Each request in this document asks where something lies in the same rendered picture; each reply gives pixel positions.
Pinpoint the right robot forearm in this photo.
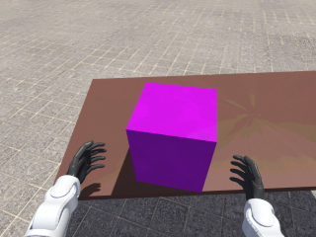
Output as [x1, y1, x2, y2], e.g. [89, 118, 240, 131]
[242, 198, 284, 237]

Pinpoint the left robot forearm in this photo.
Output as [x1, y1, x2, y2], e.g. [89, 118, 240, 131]
[24, 175, 81, 237]

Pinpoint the carton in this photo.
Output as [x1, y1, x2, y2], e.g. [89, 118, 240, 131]
[126, 82, 217, 193]

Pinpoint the table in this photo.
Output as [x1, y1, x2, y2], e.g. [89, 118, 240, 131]
[52, 70, 316, 200]

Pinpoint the right robot hand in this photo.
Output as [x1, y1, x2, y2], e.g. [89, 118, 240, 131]
[229, 155, 266, 201]

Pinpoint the left robot hand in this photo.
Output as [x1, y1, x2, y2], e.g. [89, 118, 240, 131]
[66, 140, 107, 185]

